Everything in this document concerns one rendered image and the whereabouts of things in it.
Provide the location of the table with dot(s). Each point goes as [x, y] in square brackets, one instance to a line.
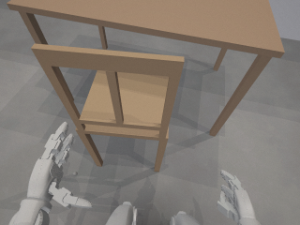
[246, 26]

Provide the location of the right robot hand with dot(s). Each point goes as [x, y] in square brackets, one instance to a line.
[239, 204]

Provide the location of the robot left forearm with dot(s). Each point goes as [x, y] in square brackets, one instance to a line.
[33, 211]

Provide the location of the right robot thigh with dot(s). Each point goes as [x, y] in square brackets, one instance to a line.
[183, 219]

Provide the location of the left robot hand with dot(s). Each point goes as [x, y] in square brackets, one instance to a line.
[48, 167]

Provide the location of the left robot thigh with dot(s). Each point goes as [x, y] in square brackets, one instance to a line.
[124, 214]

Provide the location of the robot thigh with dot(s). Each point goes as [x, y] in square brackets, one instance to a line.
[124, 214]
[183, 219]

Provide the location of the chair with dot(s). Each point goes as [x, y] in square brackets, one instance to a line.
[132, 94]

